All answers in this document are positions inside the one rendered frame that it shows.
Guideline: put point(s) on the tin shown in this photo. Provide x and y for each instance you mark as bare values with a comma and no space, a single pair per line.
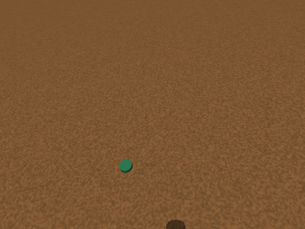
125,166

